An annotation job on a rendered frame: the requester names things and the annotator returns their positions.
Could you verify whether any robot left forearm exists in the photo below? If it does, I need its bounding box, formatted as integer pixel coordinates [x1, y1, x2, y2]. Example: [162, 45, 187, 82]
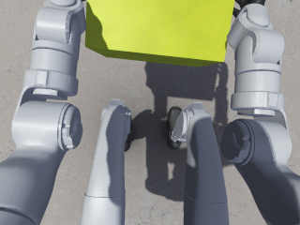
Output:
[11, 0, 87, 141]

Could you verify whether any robot right forearm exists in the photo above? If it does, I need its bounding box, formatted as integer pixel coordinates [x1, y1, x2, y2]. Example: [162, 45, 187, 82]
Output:
[227, 3, 293, 148]

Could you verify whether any left robot thigh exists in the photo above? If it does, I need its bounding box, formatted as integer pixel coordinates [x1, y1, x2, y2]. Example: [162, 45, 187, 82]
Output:
[80, 104, 131, 225]

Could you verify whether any carton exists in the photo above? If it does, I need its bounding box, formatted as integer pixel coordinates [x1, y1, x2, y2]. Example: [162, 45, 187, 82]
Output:
[84, 0, 235, 68]

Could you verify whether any robot right hand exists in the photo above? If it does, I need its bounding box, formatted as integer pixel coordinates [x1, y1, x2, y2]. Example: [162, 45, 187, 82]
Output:
[232, 0, 265, 18]

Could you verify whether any robot left foot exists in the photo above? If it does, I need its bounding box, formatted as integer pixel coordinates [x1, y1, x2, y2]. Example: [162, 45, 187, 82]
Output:
[125, 116, 131, 152]

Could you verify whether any robot right upper arm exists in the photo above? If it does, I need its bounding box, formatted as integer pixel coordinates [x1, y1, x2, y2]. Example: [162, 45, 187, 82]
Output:
[220, 118, 300, 225]

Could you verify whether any robot left upper arm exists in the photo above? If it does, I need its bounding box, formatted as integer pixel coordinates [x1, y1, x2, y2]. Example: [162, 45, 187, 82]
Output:
[0, 100, 83, 225]

